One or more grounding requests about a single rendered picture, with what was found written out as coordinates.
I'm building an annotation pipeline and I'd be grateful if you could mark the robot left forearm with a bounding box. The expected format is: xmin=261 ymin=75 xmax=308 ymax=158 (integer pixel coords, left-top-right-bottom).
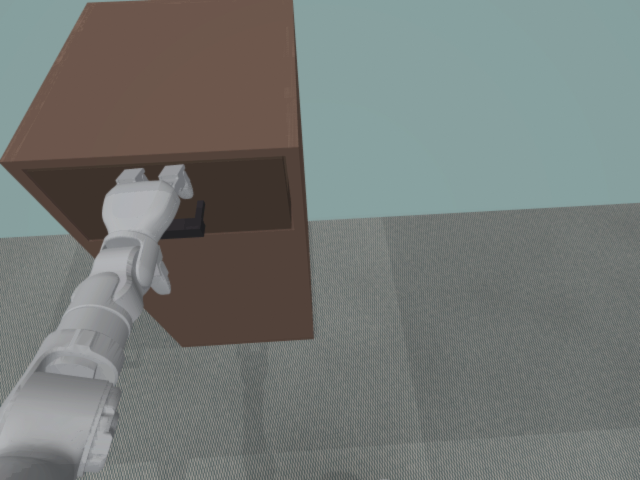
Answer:
xmin=0 ymin=231 xmax=159 ymax=435

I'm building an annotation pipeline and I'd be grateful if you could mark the cabinet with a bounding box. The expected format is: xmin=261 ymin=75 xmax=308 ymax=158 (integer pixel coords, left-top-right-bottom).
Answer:
xmin=0 ymin=0 xmax=314 ymax=347

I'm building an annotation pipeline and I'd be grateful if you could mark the drawer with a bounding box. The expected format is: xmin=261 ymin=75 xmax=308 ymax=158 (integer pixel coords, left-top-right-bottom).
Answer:
xmin=27 ymin=156 xmax=292 ymax=240

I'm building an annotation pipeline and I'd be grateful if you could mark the robot left upper arm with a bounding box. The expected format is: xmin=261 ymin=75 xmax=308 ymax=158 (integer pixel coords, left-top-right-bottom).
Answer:
xmin=0 ymin=371 xmax=122 ymax=480

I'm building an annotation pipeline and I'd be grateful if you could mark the robot left hand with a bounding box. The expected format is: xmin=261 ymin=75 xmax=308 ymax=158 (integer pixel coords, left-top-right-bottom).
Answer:
xmin=102 ymin=164 xmax=193 ymax=295

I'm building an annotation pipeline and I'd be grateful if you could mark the handle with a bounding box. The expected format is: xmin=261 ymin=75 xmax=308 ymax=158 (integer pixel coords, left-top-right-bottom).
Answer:
xmin=160 ymin=200 xmax=205 ymax=239

